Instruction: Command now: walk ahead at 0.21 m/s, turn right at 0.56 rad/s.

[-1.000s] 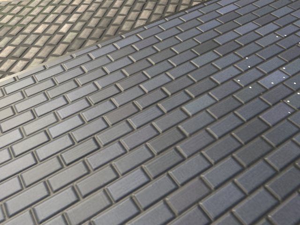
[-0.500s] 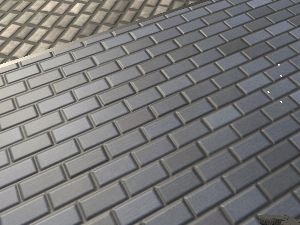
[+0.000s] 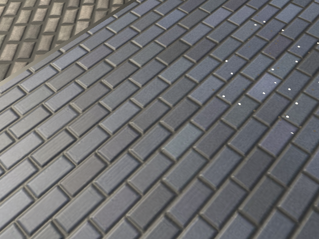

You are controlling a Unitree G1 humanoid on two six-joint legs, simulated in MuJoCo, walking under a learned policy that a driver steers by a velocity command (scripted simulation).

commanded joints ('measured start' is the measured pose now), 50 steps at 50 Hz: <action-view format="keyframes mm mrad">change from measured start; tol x16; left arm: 1 43 125 38 -73 -10 -6 18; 50 34 117 41 19 15 38 88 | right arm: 1 45 -125 -31 -74 -6 7 -9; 50 58 -75 0 -18 10 59 -5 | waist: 1 -17 -56 -231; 18 -8 -113 -128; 21 -15 298 -136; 50 21 -207 -223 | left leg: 1 -185 67 -82 -58 118 13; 18 157 13 12 -779 308 63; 22 413 394 -560 -960 410 320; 31 290 171 -77 -891 1032 211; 35 296 190 -114 -854 897 206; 40 130 40 -20 -824 362 39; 47 70 17 -45 -668 449 42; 50 -24 -21 2 -397 -23 5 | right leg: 1 298 -250 424 -289 -152 -178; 17 173 -218 410 -252 -430 -117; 22 -283 -19 131 459 -511 92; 24 -268 -58 116 514 -402 118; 35 200 -58 9 -85 -8 114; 38 515 -205 153 -76 548 13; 42 464 -148 122 -25 360 1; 50 476 -407 288 -117 550 -168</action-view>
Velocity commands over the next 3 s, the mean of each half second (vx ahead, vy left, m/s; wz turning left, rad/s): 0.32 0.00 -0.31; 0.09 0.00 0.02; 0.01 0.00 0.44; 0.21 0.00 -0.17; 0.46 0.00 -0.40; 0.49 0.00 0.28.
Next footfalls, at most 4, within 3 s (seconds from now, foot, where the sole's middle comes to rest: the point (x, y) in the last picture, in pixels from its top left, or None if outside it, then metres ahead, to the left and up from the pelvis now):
0.38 left None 0.23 0.16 -0.76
0.74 right None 0.29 -0.09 -0.76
1.72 right None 0.25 -0.04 -0.76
2.06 left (113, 227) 0.44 0.24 -0.76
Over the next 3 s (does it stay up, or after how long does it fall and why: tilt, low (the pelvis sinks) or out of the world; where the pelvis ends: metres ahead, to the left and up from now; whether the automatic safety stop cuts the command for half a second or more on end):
stays up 0.79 0.02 0.01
